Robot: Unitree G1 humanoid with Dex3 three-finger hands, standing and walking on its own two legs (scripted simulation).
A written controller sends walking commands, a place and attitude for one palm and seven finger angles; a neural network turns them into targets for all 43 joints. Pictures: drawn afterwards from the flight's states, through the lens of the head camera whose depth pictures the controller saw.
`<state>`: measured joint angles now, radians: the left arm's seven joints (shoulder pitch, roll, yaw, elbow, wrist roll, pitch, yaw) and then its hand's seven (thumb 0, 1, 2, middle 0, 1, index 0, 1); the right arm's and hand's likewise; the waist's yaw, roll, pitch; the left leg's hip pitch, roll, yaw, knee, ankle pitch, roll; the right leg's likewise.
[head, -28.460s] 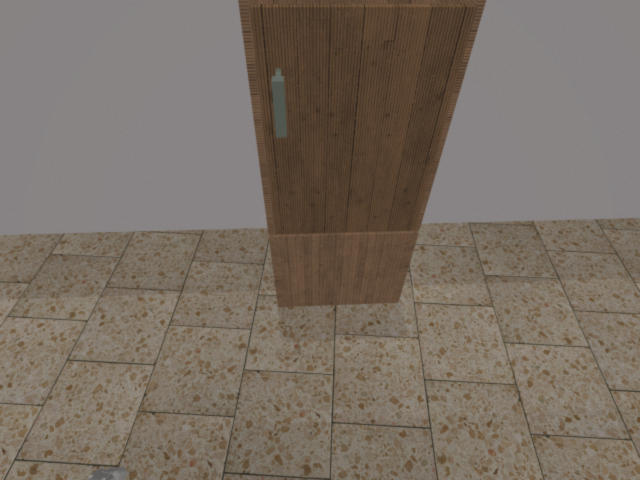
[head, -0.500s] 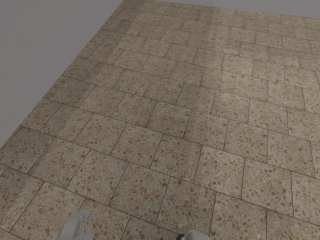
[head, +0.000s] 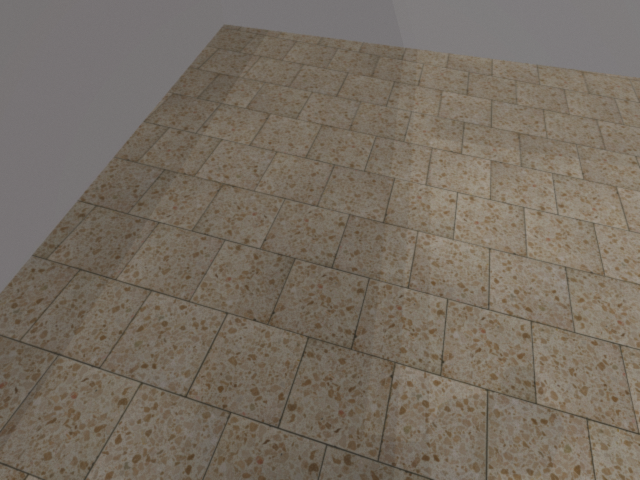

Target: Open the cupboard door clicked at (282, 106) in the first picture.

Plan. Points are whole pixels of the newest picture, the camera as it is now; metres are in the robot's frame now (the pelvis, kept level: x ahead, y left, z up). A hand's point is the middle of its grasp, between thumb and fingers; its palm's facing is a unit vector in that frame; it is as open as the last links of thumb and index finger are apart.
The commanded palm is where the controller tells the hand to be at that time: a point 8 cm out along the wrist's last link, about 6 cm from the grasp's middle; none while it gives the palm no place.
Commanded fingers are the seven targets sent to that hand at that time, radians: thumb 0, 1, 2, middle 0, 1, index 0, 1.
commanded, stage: walk to a spot facing it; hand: left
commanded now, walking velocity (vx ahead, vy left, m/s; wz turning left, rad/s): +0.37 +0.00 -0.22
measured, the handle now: out of the picture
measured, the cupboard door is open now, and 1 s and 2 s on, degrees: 42 42 42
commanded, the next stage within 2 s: turn to face it in 0.16 s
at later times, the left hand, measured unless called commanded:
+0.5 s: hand (237, 404) +0.25 +0.14 -0.18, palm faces +0.09 -0.98 -0.16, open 7.2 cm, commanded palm none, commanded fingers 0.00 0.90 0.90 -0.20 -0.30 -0.20 -0.30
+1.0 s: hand (249, 337) +0.35 +0.14 -0.15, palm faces +0.35 -0.90 -0.28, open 7.3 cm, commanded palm none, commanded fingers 0.00 0.90 0.90 -0.20 -0.30 -0.20 -0.30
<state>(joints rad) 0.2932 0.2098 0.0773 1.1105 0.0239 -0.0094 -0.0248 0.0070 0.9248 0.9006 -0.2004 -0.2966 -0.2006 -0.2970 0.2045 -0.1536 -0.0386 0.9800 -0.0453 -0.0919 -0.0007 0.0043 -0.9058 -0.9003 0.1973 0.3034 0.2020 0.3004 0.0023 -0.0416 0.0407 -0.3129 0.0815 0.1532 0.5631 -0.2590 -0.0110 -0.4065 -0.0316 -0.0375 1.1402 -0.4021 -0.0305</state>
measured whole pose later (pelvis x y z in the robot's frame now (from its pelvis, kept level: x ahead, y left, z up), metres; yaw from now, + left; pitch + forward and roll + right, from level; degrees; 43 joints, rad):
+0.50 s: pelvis +0.23 -0.03 +0.00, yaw +3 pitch +0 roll -1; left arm 0.24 0.17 0.05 1.08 0.01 -0.04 0.01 0.00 0.93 0.90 -0.20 -0.30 -0.20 -0.30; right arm 0.22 -0.16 -0.03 1.04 -0.02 -0.03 0.01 0.01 -0.92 -0.90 0.20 0.30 0.20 0.30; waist -0.02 -0.03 0.06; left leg -0.41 0.07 0.13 0.59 -0.13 -0.02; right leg -0.12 -0.05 -0.21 0.50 -0.37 0.00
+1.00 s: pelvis +0.32 -0.09 +0.01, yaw +21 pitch +1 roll +2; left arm 0.16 0.20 0.06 0.89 0.03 0.01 0.02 0.00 0.91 0.90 -0.20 -0.30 -0.20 -0.30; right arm 0.16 -0.26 -0.09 0.94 -0.02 0.07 0.02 0.01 -0.91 -0.90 0.20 0.30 0.20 0.30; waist -0.03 0.01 0.07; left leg -0.53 0.01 0.03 1.09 -0.46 -0.06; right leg -0.26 -0.10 -0.11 0.56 -0.32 0.01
